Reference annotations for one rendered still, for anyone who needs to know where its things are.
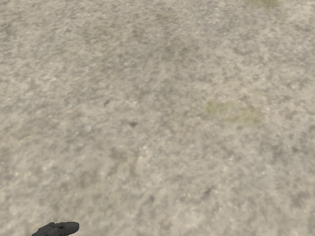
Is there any left robot hand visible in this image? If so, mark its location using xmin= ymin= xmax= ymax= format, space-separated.
xmin=32 ymin=221 xmax=80 ymax=236

